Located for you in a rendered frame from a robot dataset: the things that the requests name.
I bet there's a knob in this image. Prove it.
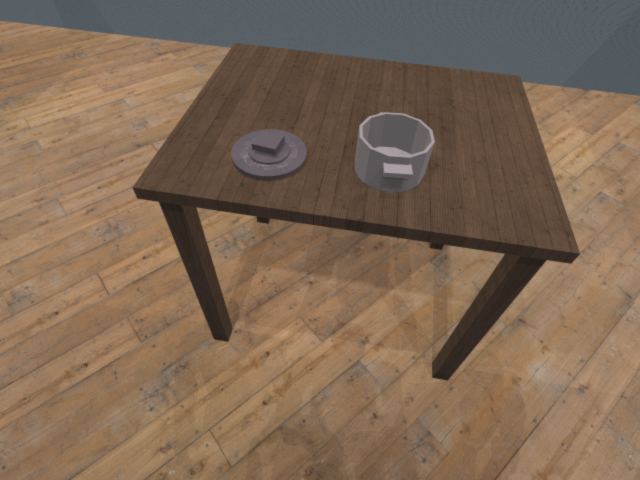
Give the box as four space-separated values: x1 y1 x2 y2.
252 130 285 155

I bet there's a table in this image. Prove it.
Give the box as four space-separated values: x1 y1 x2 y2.
132 43 580 380

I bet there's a pot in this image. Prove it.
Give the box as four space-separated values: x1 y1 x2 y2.
355 112 435 193

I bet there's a lid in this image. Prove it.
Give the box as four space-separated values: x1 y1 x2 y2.
231 129 307 179

